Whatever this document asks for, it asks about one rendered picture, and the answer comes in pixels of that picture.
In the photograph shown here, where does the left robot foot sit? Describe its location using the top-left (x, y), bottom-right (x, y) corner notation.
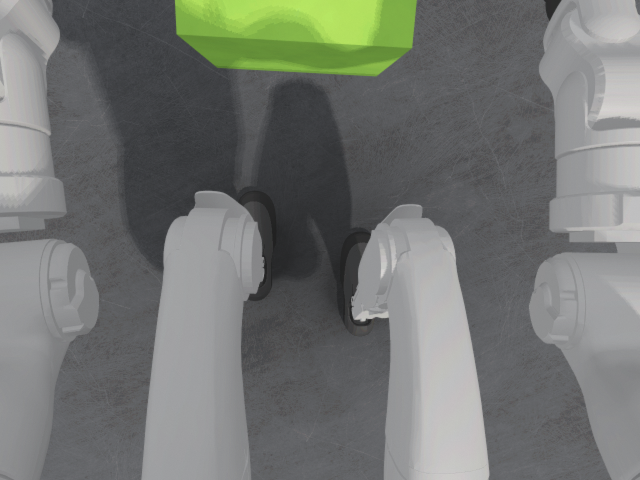
top-left (238, 191), bottom-right (276, 301)

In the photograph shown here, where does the carton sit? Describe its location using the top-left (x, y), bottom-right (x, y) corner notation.
top-left (175, 0), bottom-right (417, 76)

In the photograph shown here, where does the robot right forearm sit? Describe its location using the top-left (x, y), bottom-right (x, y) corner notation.
top-left (539, 0), bottom-right (640, 254)

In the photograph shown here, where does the right robot upper arm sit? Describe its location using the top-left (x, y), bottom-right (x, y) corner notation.
top-left (529, 252), bottom-right (640, 480)

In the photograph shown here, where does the left robot shin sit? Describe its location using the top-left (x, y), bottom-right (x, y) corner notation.
top-left (163, 191), bottom-right (265, 284)

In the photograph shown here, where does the robot left forearm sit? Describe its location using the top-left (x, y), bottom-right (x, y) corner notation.
top-left (0, 0), bottom-right (67, 233)

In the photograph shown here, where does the left robot upper arm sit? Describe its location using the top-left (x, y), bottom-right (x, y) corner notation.
top-left (0, 239), bottom-right (99, 480)

